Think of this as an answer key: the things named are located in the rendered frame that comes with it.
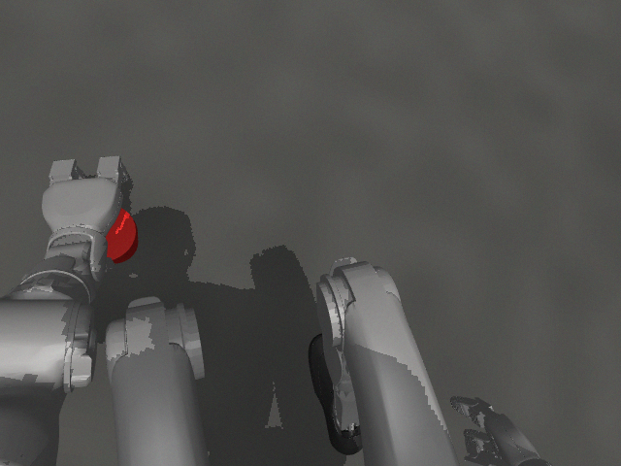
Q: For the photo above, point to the left robot hand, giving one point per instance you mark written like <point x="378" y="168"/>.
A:
<point x="72" y="200"/>

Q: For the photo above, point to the right robot foot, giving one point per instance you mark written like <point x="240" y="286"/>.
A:
<point x="345" y="442"/>

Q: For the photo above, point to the cup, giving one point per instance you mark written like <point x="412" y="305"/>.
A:
<point x="122" y="238"/>

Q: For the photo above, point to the left robot arm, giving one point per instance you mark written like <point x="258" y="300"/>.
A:
<point x="48" y="344"/>

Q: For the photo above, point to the right robot hand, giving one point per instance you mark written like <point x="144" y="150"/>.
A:
<point x="503" y="445"/>

